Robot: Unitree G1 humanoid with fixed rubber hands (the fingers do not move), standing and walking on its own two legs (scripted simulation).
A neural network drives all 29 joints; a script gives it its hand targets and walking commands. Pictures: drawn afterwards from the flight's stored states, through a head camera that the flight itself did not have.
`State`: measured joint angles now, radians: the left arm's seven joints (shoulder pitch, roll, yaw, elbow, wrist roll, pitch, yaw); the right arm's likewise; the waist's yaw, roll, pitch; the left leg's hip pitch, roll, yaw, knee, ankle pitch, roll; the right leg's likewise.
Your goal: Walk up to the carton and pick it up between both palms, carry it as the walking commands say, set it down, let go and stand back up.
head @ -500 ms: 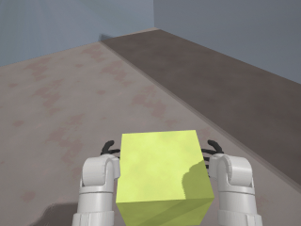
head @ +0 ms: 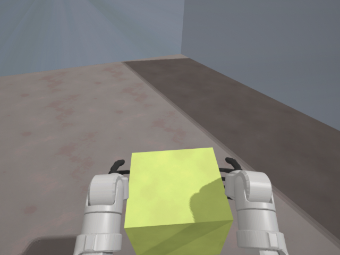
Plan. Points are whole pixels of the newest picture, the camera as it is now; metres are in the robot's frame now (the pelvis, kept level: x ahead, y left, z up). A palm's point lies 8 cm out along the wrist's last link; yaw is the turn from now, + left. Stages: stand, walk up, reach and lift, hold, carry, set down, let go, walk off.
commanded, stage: carry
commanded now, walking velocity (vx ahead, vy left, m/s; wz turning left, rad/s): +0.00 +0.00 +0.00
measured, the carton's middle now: (176, 203) +0.28 +0.00 +0.01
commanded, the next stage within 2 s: none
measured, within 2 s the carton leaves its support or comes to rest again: neither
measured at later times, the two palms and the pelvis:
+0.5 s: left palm (88, 221) +0.17 +0.18 +0.10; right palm (235, 215) +0.19 -0.11 +0.11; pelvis -0.11 +0.02 +0.02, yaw +3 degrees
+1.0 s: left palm (79, 254) +0.12 +0.17 +0.10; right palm (246, 251) +0.12 -0.11 +0.10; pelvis -0.16 +0.03 +0.02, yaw +1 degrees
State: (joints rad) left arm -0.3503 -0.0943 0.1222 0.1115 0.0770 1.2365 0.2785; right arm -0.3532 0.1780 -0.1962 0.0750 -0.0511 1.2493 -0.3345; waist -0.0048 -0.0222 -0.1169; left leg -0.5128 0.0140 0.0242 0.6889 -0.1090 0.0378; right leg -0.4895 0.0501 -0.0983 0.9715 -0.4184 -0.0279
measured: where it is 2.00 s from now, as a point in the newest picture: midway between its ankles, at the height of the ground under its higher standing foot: outside the picture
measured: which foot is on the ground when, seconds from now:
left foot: down 0.00-0.10, up 0.12-0.28, down 0.30-1.00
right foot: up 0.00-0.06, down 0.08-1.00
